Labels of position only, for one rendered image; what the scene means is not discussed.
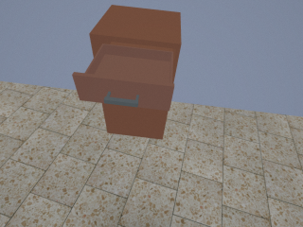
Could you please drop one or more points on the handle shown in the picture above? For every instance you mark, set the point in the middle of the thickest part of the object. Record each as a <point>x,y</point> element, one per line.
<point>121,101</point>

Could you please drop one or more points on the drawer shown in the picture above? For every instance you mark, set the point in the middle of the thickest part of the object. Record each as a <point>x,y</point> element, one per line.
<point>126,72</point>

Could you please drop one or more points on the cabinet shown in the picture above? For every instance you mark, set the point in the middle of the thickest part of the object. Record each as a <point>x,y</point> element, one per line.
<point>142,28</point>

